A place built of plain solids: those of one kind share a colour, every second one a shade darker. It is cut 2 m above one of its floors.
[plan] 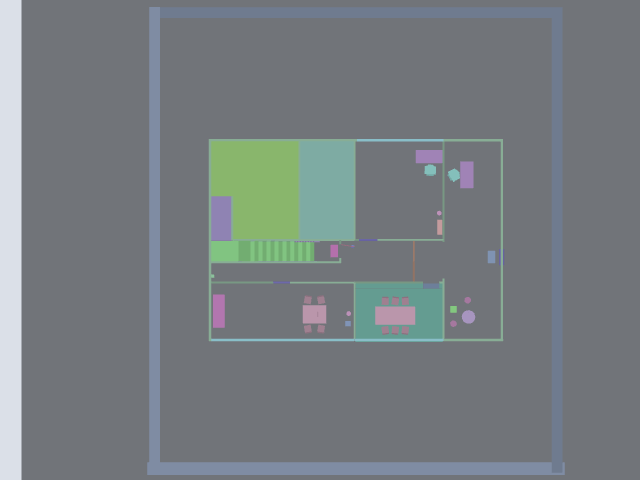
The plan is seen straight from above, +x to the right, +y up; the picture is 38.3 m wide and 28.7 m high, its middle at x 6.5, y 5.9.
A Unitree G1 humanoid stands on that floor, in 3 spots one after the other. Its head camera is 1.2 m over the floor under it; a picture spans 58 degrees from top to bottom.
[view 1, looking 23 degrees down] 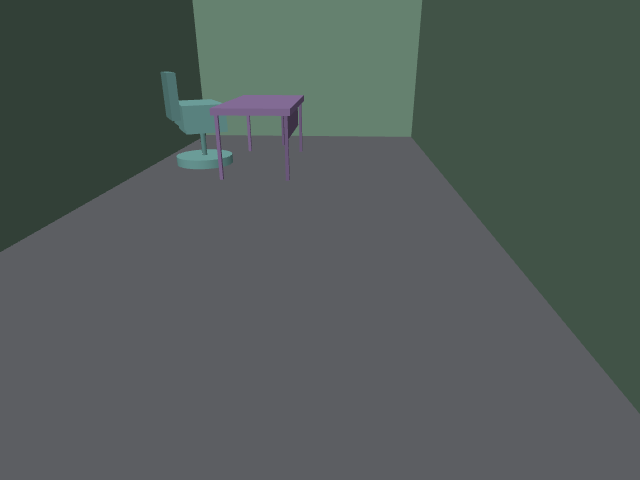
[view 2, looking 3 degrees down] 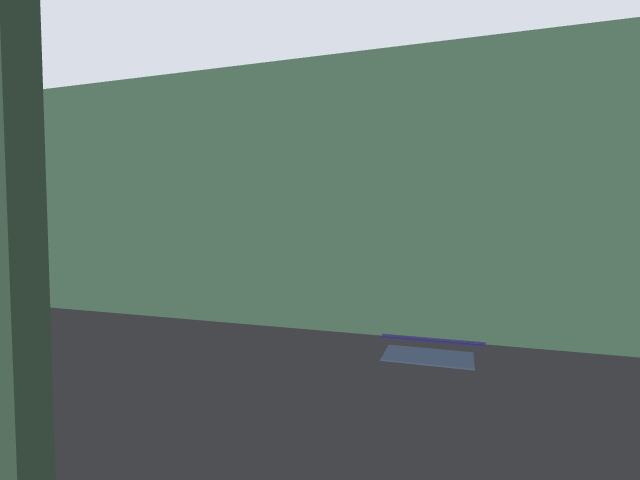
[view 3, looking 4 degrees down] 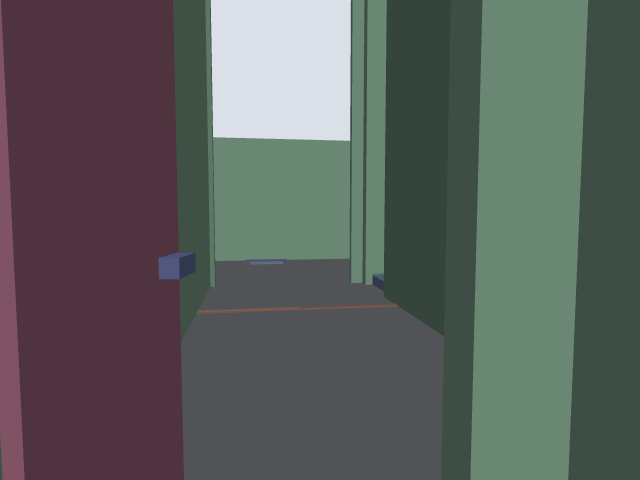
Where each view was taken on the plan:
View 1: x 16.20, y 4.63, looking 93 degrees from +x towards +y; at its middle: ground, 3.07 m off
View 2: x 12.98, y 4.63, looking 18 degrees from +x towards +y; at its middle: wall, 4.55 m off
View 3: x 6.96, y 5.21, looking -9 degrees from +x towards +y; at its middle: wall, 10.50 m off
